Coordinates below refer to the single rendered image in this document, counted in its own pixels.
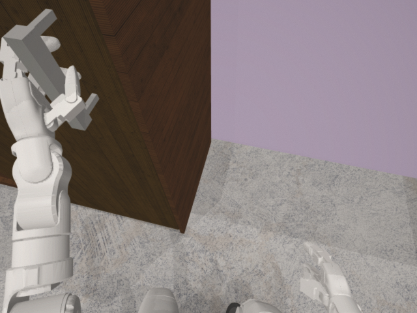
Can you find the right robot forearm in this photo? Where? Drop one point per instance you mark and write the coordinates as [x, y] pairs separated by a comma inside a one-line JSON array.
[[343, 304]]

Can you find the robot thigh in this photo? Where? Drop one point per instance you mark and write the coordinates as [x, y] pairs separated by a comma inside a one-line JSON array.
[[159, 300], [257, 307]]

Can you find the right robot hand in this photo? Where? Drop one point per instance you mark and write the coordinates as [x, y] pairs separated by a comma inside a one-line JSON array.
[[326, 283]]

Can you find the left robot hand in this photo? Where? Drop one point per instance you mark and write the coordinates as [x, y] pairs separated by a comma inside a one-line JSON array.
[[24, 101]]

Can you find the left robot forearm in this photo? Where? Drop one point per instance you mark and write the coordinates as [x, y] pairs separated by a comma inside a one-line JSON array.
[[42, 219]]

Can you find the robot right thigh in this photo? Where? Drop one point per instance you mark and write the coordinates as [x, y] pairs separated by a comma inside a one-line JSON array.
[[257, 307]]

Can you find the robot left thigh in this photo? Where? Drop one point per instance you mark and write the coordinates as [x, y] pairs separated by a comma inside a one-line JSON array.
[[159, 300]]

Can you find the robot left upper arm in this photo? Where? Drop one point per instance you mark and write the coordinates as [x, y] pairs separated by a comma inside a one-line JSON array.
[[62, 303]]

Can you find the handle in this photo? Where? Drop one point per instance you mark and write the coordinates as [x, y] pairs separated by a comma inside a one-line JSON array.
[[27, 44]]

